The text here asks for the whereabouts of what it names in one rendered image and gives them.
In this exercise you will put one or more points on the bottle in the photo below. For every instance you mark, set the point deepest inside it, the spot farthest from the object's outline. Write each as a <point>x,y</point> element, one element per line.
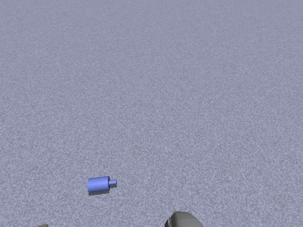
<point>100,184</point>

